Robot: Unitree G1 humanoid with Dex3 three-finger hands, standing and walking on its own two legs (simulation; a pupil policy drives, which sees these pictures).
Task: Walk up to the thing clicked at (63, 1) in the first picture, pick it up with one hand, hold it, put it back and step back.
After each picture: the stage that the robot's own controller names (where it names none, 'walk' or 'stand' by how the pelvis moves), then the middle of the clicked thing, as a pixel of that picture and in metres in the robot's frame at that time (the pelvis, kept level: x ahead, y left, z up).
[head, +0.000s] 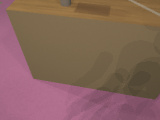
stand; out of the picture +1.00 +0.14 +0.10
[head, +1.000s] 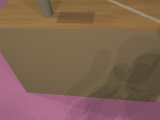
walk; out of the picture +0.89 +0.29 +0.10
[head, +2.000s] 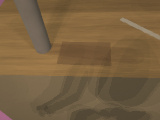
rise first; (35, 25) +0.54 +0.22 +0.12
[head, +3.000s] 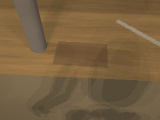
rise first; (31, 23) +0.53 +0.22 +0.12
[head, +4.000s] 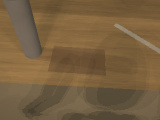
stand; (25, 28) +0.49 +0.22 +0.11
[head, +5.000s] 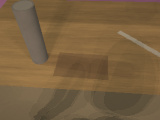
stand; (33, 36) +0.50 +0.22 +0.10
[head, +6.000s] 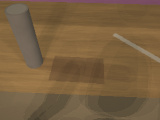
stand; (27, 40) +0.48 +0.23 +0.10
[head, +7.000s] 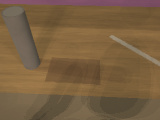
stand; (24, 41) +0.48 +0.24 +0.10
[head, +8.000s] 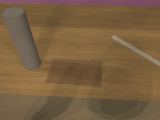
stand; (24, 42) +0.47 +0.24 +0.10
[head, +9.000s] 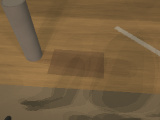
rise first; (25, 32) +0.49 +0.24 +0.10
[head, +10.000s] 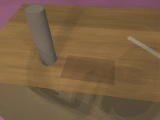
go down; (42, 38) +0.50 +0.22 +0.10
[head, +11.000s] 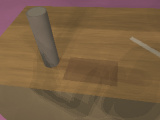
go down; (45, 40) +0.49 +0.21 +0.10
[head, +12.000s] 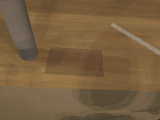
go down; (20, 29) +0.50 +0.20 +0.11
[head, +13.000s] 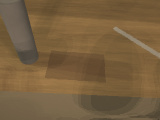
approach; (21, 33) +0.48 +0.20 +0.12
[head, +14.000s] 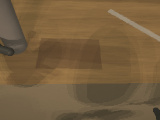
close in; (4, 18) +0.49 +0.21 +0.15
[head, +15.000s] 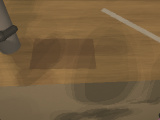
lift; out of the picture +0.51 +0.22 +0.15
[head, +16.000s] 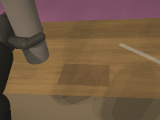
lift; (24, 19) +0.34 +0.15 +0.33
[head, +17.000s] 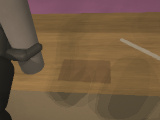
hold; (20, 31) +0.34 +0.17 +0.28
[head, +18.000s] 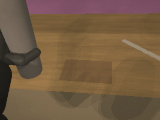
hold; (19, 36) +0.33 +0.18 +0.28
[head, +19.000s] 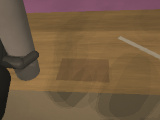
crouch; (17, 38) +0.33 +0.18 +0.27
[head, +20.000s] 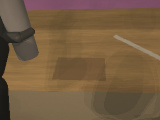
crouch; (15, 18) +0.43 +0.20 +0.26
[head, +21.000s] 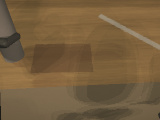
lower; (0, 24) +0.50 +0.22 +0.13
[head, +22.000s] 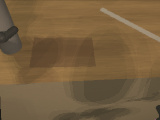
lower; out of the picture +0.50 +0.21 +0.16
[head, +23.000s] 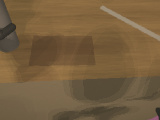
lower; out of the picture +0.51 +0.22 +0.16
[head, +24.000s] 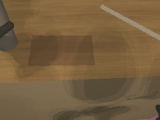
lower; out of the picture +0.51 +0.22 +0.16
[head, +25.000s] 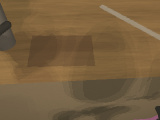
lower; out of the picture +0.52 +0.23 +0.16
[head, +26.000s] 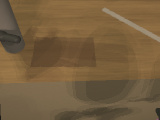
withdraw; (1, 18) +0.50 +0.21 +0.15
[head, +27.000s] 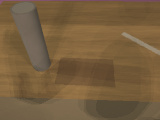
sink last; (34, 41) +0.46 +0.19 +0.13
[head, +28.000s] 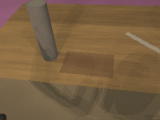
stand; (44, 33) +0.52 +0.21 +0.12
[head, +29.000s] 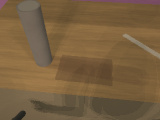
stand; (37, 37) +0.48 +0.20 +0.11
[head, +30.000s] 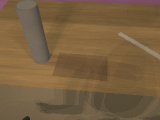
stand; (35, 35) +0.50 +0.21 +0.11
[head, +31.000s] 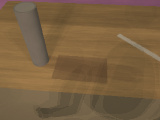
stand; (34, 38) +0.49 +0.21 +0.11
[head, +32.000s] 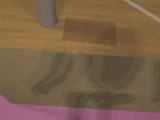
walk; out of the picture +0.60 +0.16 +0.12
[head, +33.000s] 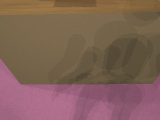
walk; out of the picture +0.85 +0.26 +0.13
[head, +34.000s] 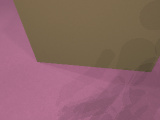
stand; out of the picture +1.19 +0.20 +0.12
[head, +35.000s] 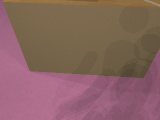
stand; out of the picture +1.14 +0.21 +0.11
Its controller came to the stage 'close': yes
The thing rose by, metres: 0.20
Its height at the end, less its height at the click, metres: +0.00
